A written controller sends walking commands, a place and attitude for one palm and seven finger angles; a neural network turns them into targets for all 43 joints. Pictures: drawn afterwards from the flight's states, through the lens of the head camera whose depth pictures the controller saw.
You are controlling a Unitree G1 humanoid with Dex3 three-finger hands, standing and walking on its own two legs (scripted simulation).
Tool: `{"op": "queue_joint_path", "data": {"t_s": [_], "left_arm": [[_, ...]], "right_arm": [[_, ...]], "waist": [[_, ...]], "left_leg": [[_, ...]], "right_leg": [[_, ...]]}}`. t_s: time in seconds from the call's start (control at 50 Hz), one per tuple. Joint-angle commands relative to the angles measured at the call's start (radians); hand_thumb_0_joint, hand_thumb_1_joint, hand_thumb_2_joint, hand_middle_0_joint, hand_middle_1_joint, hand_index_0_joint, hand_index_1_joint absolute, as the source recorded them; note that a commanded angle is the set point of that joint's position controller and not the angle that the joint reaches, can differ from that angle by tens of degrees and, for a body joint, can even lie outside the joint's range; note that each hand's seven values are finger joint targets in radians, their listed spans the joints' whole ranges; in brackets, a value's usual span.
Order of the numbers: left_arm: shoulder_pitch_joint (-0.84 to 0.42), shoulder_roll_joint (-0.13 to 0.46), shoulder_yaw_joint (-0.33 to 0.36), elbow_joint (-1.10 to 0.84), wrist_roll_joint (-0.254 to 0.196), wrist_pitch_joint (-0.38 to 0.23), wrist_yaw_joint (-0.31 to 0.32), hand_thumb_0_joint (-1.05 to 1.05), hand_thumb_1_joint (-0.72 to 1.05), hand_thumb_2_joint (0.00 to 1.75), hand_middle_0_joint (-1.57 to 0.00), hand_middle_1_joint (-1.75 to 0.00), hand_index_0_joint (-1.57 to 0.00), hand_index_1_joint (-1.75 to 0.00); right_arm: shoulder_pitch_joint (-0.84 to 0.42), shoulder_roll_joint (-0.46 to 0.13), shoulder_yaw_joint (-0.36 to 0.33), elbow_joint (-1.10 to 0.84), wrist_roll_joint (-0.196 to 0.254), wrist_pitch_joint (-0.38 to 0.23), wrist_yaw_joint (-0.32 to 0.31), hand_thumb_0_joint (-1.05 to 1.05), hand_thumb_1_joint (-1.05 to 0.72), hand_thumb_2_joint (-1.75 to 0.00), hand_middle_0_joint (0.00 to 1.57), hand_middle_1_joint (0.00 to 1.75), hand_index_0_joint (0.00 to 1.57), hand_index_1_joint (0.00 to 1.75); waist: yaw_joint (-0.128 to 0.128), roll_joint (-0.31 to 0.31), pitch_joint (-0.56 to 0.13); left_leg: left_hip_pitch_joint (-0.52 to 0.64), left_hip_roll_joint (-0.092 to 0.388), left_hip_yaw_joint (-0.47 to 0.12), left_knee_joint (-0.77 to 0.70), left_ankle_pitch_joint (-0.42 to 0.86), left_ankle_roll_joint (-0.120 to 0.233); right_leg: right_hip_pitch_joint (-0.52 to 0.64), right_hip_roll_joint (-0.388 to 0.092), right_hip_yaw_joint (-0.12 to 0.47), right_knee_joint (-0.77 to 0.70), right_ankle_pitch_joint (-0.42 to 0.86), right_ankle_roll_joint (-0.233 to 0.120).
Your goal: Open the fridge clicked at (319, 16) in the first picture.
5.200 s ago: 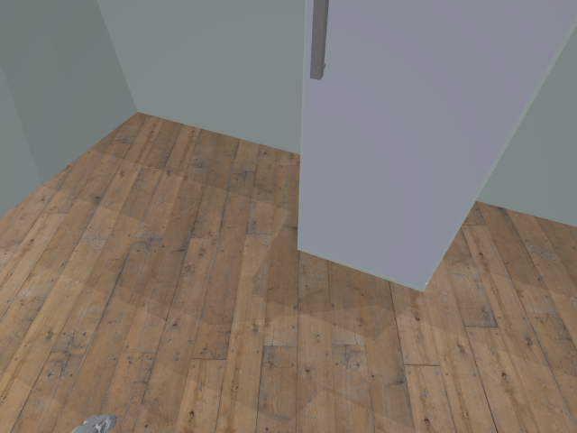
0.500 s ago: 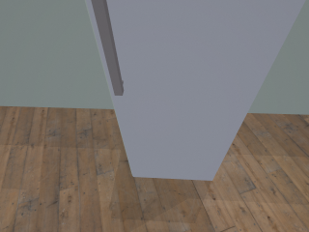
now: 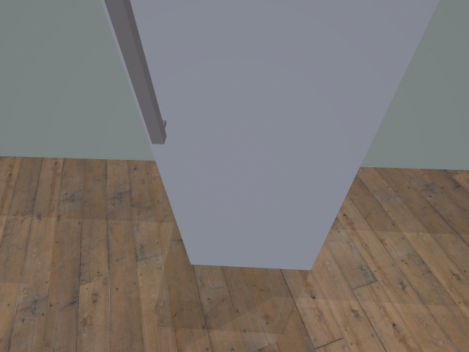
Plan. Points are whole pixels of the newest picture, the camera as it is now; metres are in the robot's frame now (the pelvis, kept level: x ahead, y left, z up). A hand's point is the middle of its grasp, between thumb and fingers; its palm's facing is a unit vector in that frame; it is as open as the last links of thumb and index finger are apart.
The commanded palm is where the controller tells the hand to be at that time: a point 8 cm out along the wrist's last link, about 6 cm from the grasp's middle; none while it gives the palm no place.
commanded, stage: come to a stop and stand still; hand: left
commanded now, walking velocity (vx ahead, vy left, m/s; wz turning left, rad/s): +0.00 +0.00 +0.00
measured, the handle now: (139, 56) +0.51 +0.19 +0.25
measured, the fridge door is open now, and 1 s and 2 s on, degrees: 0 0 0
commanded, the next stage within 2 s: look again from close up in 0.34 s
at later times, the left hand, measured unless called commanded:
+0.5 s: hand out of the picture +0.04 +0.18 -0.16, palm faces +0.01 -0.96 -0.27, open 7.4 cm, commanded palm none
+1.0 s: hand out of the picture +0.03 +0.18 -0.16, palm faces +0.02 -0.97 -0.26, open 7.4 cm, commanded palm none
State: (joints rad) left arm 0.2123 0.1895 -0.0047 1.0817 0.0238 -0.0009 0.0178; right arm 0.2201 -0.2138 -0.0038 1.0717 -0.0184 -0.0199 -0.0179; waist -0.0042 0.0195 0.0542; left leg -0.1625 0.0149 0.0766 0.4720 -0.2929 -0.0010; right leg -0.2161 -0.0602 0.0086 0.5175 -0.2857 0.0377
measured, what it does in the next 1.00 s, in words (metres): stands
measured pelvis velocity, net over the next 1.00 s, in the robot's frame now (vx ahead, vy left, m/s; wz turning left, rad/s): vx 0.00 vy -0.03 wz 0.03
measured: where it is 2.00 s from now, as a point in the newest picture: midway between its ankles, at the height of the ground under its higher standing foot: outside the picture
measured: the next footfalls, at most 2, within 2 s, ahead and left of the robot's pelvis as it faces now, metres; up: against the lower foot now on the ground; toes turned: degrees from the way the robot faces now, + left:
none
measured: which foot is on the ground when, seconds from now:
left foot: down 0.00-1.00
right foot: down 0.00-1.00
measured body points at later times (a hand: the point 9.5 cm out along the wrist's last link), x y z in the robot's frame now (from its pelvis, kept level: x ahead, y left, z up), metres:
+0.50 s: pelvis +0.00 -0.03 +0.00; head +0.02 -0.04 +0.45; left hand +0.04 +0.23 -0.14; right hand +0.04 -0.28 -0.15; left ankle -0.02 +0.12 -0.74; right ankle -0.01 -0.14 -0.74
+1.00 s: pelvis +0.00 -0.03 +0.01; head +0.02 -0.03 +0.45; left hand +0.03 +0.23 -0.14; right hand +0.04 -0.28 -0.15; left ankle -0.02 +0.12 -0.74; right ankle -0.01 -0.14 -0.74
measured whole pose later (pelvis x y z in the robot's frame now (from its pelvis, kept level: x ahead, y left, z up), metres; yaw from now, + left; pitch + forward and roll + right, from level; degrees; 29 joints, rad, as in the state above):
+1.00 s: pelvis +0.00 -0.03 +0.01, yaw +2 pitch -1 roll +0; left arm 0.18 0.24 0.01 1.10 0.02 -0.01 0.01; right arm 0.19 -0.23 0.01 1.12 -0.02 -0.02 -0.01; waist 0.00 0.00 0.05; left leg -0.14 0.06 0.03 0.40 -0.24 -0.05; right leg -0.18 -0.02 -0.04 0.44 -0.24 -0.01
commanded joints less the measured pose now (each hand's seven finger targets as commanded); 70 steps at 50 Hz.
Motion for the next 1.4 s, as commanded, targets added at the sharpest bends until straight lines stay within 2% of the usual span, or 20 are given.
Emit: {"op": "queue_joint_path", "data": {"t_s": [0.0, 0.06, 0.12, 0.22, 0.38, 0.46, 0.52, 0.74, 0.78, 0.86, 1.08, 1.22, 1.24, 1.26, 1.28, 1.3, 1.32, 1.34, 1.36, 1.38], "left_arm": [[0.020, 0.174, 0.031, -0.045, -0.004, -0.024, 0.012, 0.00, 0.90, 0.90, -0.20, -0.30, -0.20, -0.30], [0.014, 0.176, 0.031, -0.044, -0.007, -0.025, 0.009, 0.00, 0.90, 0.90, -0.20, -0.30, -0.20, -0.30], [0.005, 0.187, 0.034, -0.046, -0.006, -0.028, 0.009, 0.00, 0.90, 0.90, -0.20, -0.30, -0.20, -0.30], [-0.001, 0.196, 0.037, -0.044, -0.008, -0.031, 0.008, 0.00, 0.90, 0.90, -0.20, -0.30, -0.20, -0.30], [-0.016, 0.203, 0.038, -0.043, -0.008, -0.030, 0.006, 0.00, 0.90, 0.90, -0.20, -0.30, -0.20, -0.30], [-0.024, 0.210, 0.039, -0.042, -0.010, -0.030, 0.003, 0.00, 0.90, 0.90, -0.20, -0.30, -0.20, -0.30], [-0.028, 0.219, 0.041, -0.044, -0.010, -0.032, 0.004, 0.00, 0.90, 0.90, -0.20, -0.30, -0.20, -0.30], [-0.031, 0.220, 0.041, -0.038, -0.010, -0.032, 0.002, 0.00, 0.90, 0.90, -0.20, -0.30, -0.20, -0.30], [-0.026, 0.218, 0.041, -0.037, -0.009, -0.033, 0.002, 0.00, 0.90, 0.90, -0.20, -0.30, -0.20, -0.30], [-0.028, 0.218, 0.039, -0.034, -0.011, -0.031, 0.001, 0.00, 0.90, 0.90, -0.20, -0.30, -0.20, -0.30], [-0.015, 0.210, 0.038, -0.024, -0.010, -0.032, 0.002, 0.00, 0.90, 0.90, -0.20, -0.30, -0.20, -0.30], [-0.016, 0.203, 0.037, -0.022, -0.010, -0.029, 0.002, 0.00, 0.90, 0.90, -0.20, -0.30, -0.20, -0.30], [0.124, 0.139, 0.026, 0.020, -0.011, -0.042, 0.049, 0.00, 0.90, 0.90, -0.20, -0.30, -0.20, -0.30], [-0.644, 0.444, 0.294, -1.479, -0.196, -0.272, 0.034, 0.00, 0.88, 0.89, -0.20, -0.32, -0.20, -0.32], [-0.373, 0.537, 0.367, -1.365, -0.138, -0.273, 0.073, 0.00, 0.85, 0.88, -0.20, -0.33, -0.20, -0.33], [0.104, 0.142, 0.159, -1.185, -0.174, -0.168, 0.047, 0.00, 0.83, 0.87, -0.21, -0.34, -0.21, -0.34], [0.108, 0.069, 0.165, -1.088, -0.201, -0.148, 0.038, 0.00, 0.81, 0.86, -0.21, -0.36, -0.21, -0.36], [0.078, 0.080, 0.182, -1.099, -0.216, -0.200, 0.009, 0.00, 0.78, 0.85, -0.21, -0.37, -0.21, -0.37], [0.208, 0.065, 0.212, -1.001, -0.232, -0.261, -0.034, 0.00, 0.76, 0.84, -0.21, -0.39, -0.21, -0.39], [0.348, 0.037, 0.223, -0.898, -0.248, -0.321, -0.093, 0.00, 0.74, 0.83, -0.21, -0.40, -0.21, -0.40]], "right_arm": [[0.027, -0.115, -0.023, -0.033, 0.004, -0.016, -0.008, 0.00, -0.90, -0.90, 0.20, 0.30, 0.20, 0.30], [0.020, -0.118, -0.022, -0.028, 0.003, -0.015, -0.008, 0.00, -0.90, -0.90, 0.20, 0.30, 0.20, 0.30], [0.018, -0.121, -0.022, -0.024, 0.003, -0.014, -0.007, 0.00, -0.90, -0.90, 0.20, 0.30, 0.20, 0.30], [0.014, -0.131, -0.021, -0.016, 0.002, -0.015, -0.008, 0.00, -0.90, -0.90, 0.20, 0.30, 0.20, 0.30], [0.002, -0.138, -0.018, -0.007, 0.003, -0.014, -0.007, 0.00, -0.90, -0.90, 0.20, 0.30, 0.20, 0.30], [-0.002, -0.149, -0.017, -0.006, 0.002, -0.013, -0.006, 0.00, -0.90, -0.90, 0.20, 0.30, 0.20, 0.30], [-0.004, -0.155, -0.018, -0.004, 0.002, -0.014, -0.007, 0.00, -0.90, -0.90, 0.20, 0.30, 0.20, 0.30], [-0.016, -0.160, -0.015, 0.002, 0.001, -0.014, -0.006, 0.00, -0.90, -0.90, 0.20, 0.30, 0.20, 0.30], [-0.016, -0.155, -0.016, 0.004, 0.002, -0.015, -0.007, 0.00, -0.90, -0.90, 0.20, 0.30, 0.20, 0.30], [-0.017, -0.159, -0.014, 0.006, 0.001, -0.013, -0.005, 0.00, -0.90, -0.90, 0.20, 0.30, 0.20, 0.30], [-0.016, -0.151, -0.013, 0.014, 0.002, -0.016, -0.007, 0.00, -0.90, -0.90, 0.20, 0.30, 0.20, 0.30], [-0.008, -0.149, -0.012, 0.018, 0.003, -0.015, -0.007, 0.00, -0.90, -0.90, 0.20, 0.30, 0.20, 0.30], [-0.045, -0.127, -0.021, -0.042, 0.017, -0.017, 0.001, 0.00, -0.90, -0.90, 0.20, 0.30, 0.20, 0.30], [-0.012, -0.219, -0.046, -0.372, 0.061, -0.161, -0.043, 0.00, -0.90, -0.90, 0.20, 0.30, 0.20, 0.30], [-0.045, -0.139, -0.015, -0.348, 0.051, -0.231, -0.086, 0.00, -0.90, -0.90, 0.20, 0.30, 0.20, 0.30], [-0.066, -0.113, -0.028, -0.385, 0.045, -0.268, -0.082, 0.00, -0.90, -0.90, 0.20, 0.30, 0.20, 0.30], [-0.042, -0.127, -0.044, -0.362, 0.060, -0.285, -0.076, 0.00, -0.90, -0.90, 0.20, 0.30, 0.20, 0.30], [-0.064, -0.147, -0.065, -0.411, 0.051, -0.301, -0.071, 0.00, -0.90, -0.90, 0.20, 0.30, 0.20, 0.30], [-0.059, -0.149, -0.084, -0.419, 0.041, -0.309, -0.063, 0.00, -0.90, -0.90, 0.20, 0.30, 0.20, 0.30], [-0.070, -0.146, -0.091, -0.454, 0.042, -0.316, -0.048, 0.00, -0.90, -0.90, 0.20, 0.30, 0.20, 0.30]], "waist": [[0.005, -0.047, -0.044], [0.006, -0.029, -0.045], [0.004, -0.048, -0.038], [0.005, -0.034, -0.064], [0.009, -0.031, -0.038], [0.009, -0.036, -0.048], [0.008, -0.036, -0.061], [0.011, -0.030, -0.056], [0.012, -0.033, -0.058], [0.012, -0.026, -0.046], [0.015, -0.016, -0.056], [0.014, -0.023, -0.037], [0.031, 0.004, -0.075], [-0.055, 0.144, -0.508], [0.000, 0.213, -0.398], [0.019, 0.206, -0.322], [-0.023, 0.079, -0.208], [-0.031, -0.005, -0.076], [-0.012, -0.121, -0.061], [0.027, -0.151, -0.035]], "left_leg": [[0.000, 0.084, -0.081, -0.080, 0.202, 0.027], [0.004, 0.085, -0.078, -0.084, 0.190, 0.021], [-0.002, 0.086, -0.077, -0.082, 0.188, 0.018], [0.012, 0.091, -0.076, -0.083, 0.214, 0.013], [0.006, 0.098, -0.082, -0.106, 0.206, 0.011], [0.004, 0.096, -0.082, -0.112, 0.193, 0.007], [0.010, 0.098, -0.083, -0.110, 0.216, 0.006], [0.010, 0.100, -0.089, -0.124, 0.213, 0.005], [0.017, 0.101, -0.090, -0.120, 0.232, 0.006], [0.009, 0.101, -0.090, -0.131, 0.203, 0.004], [0.019, 0.105, -0.094, -0.131, 0.241, 0.006], [-0.002, 0.103, -0.101, -0.144, 0.212, 0.007], [-0.035, 0.108, -0.034, 0.084, 0.215, -0.021], [0.176, -0.032, -0.049, -0.052, 0.345, 0.018], [0.208, -0.013, 0.000, -0.042, 0.363, 0.019], [0.111, 0.005, -0.026, -0.049, 0.424, 0.011], [0.038, -0.005, -0.044, -0.002, 0.350, 0.001], [-0.066, -0.007, -0.060, 0.032, 0.247, 0.001], [-0.145, -0.009, -0.059, 0.065, 0.171, -0.004], [-0.222, -0.022, -0.057, 0.106, 0.137, -0.011]], "right_leg": [[0.014, -0.063, 0.055, -0.084, 0.238, -0.066], [0.010, -0.062, 0.059, -0.097, 0.223, -0.068], [0.014, -0.066, 0.059, -0.108, 0.230, -0.072], [0.036, -0.064, 0.058, -0.110, 0.263, -0.074], [0.034, -0.057, 0.055, -0.130, 0.230, -0.075], [0.037, -0.061, 0.055, -0.141, 0.204, -0.073], [0.052, -0.063, 0.054, -0.138, 0.244, -0.076], [0.052, -0.061, 0.049, -0.151, 0.217, -0.072], [0.059, -0.061, 0.045, -0.149, 0.247, -0.073], [0.046, -0.062, 0.044, -0.161, 0.196, -0.070], [0.063, -0.060, 0.039, -0.155, 0.240, -0.069], [0.058, -0.058, 0.035, -0.163, 0.188, -0.066], [0.071, -0.129, 0.092, -0.144, 0.541, -0.042], [0.193, -0.016, -0.003, -0.058, 0.517, -0.073], [0.123, 0.033, -0.014, -0.012, 0.369, -0.076], [0.069, 0.045, -0.106, -0.002, 0.235, -0.071], [-0.019, 0.046, -0.119, -0.025, 0.218, -0.055], [-0.111, 0.048, -0.126, -0.020, 0.163, -0.042], [-0.171, 0.055, -0.134, 0.002, 0.087, -0.037], [-0.192, 0.057, -0.130, 0.043, 0.061, -0.044]]}}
